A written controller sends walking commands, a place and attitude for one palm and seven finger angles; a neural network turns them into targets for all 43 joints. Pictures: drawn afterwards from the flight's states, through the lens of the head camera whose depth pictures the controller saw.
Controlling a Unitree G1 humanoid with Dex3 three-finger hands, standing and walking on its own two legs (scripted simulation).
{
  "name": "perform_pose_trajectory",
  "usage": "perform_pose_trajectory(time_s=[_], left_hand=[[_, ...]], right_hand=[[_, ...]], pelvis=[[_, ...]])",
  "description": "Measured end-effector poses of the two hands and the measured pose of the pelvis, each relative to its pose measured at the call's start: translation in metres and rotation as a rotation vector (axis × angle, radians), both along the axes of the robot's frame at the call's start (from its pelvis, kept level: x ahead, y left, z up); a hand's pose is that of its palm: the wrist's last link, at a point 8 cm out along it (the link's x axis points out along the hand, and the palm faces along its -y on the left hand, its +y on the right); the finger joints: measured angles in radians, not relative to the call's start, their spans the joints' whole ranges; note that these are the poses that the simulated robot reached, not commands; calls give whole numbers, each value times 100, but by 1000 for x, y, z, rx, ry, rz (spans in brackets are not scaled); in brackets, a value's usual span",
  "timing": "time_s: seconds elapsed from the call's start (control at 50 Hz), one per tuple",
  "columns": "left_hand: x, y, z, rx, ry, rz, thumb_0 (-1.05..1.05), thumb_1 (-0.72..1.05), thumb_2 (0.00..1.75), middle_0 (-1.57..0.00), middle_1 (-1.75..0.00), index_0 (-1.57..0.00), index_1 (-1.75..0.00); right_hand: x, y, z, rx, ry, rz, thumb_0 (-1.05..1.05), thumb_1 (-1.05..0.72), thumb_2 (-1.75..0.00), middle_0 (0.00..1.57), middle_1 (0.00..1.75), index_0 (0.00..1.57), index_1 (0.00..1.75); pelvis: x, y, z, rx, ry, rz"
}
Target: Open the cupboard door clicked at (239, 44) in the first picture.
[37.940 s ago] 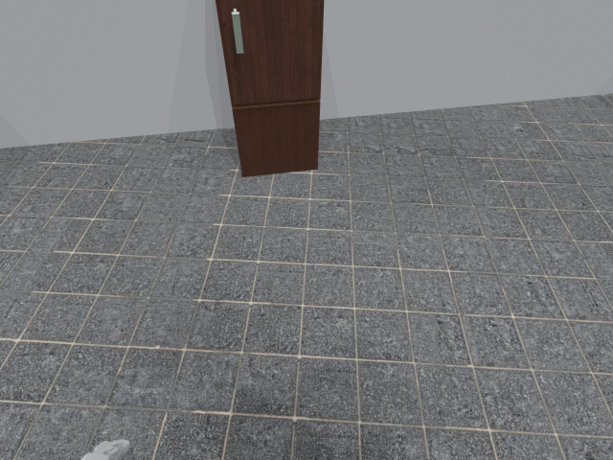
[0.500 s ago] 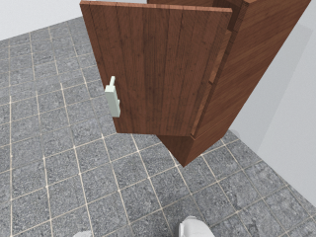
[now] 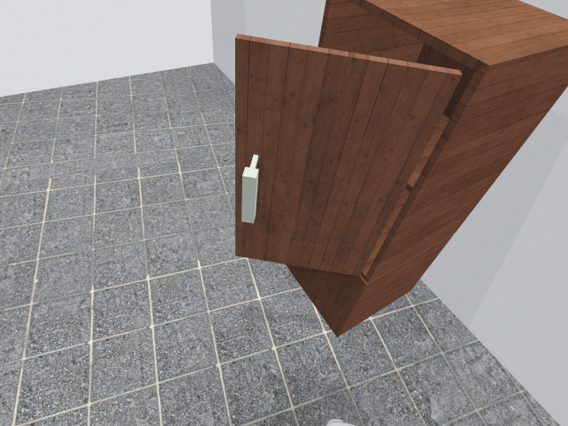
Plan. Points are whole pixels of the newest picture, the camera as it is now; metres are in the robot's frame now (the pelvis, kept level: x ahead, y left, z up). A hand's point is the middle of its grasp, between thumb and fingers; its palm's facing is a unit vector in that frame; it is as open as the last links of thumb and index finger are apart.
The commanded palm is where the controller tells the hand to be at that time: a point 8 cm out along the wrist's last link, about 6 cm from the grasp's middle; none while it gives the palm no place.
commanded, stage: come to a stop and stand still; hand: left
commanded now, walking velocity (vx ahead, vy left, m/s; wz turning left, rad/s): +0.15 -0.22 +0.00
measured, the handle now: (251, 188) +0.57 +0.11 -0.04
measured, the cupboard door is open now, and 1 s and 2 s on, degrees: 51 51 51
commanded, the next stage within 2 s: look again from close up in 1.58 s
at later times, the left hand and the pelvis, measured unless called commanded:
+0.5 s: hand out of the picture +0.02 +0.13 -0.17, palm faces -0.02 -0.98 -0.22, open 7.3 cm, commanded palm none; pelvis -0.02 -0.04 +0.01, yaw -1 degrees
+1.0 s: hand out of the picture -0.04 +0.07 -0.17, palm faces +0.06 -0.99 -0.13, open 7.4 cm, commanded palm none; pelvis +0.00 -0.07 +0.01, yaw -1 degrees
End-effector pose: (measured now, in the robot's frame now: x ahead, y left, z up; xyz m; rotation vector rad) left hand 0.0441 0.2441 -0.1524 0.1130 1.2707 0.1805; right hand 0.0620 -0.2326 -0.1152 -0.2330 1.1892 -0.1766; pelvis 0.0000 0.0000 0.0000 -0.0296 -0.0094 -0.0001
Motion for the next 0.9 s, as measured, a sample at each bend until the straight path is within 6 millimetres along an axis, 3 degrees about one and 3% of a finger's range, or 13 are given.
perform_pose_trajectory(time_s=[0.14,0.22,0.28,0.38,0.48,0.64,0.9], left_hand=[[-65,6,8,-22,169,11,1,91,89,-20,-30,-20,-29],[-82,-2,11,-32,259,-16,1,91,89,-20,-30,-20,-29],[-79,-12,13,-35,268,-40,1,91,89,-20,-30,-20,-29],[-52,-37,14,-27,184,-74,1,91,89,-20,-30,-20,-29],[-33,-59,16,29,87,-77,2,94,89,-20,-30,-20,-29],[-37,-82,19,30,65,-52,2,95,89,-20,-30,-20,-29],[-79,-118,12,-52,197,10,1,92,89,-20,-30,-20,-29]], right_hand=[[-36,13,8,-3,81,-43,1,-94,-90,20,30,20,30],[-63,14,7,4,128,-89,1,-93,-90,20,30,20,30],[-88,12,3,19,182,-125,0,-92,-90,20,30,20,30],[-129,1,-7,62,272,-168,0,-91,-90,20,30,20,30],[-153,-16,-24,117,329,-183,1,-91,-90,20,30,20,30],[-140,-32,-29,146,312,-146,1,-91,-90,19,30,20,30],[-83,-50,-26,102,246,-88,1,-92,-90,19,30,20,30]], pelvis=[[2,9,14,7,35,-23],[-2,7,16,10,42,-38],[-6,1,16,9,41,-46],[-15,-16,14,17,34,-41],[-20,-41,6,36,12,-31],[-14,-64,7,26,-5,-16],[-2,-73,8,27,2,-14]])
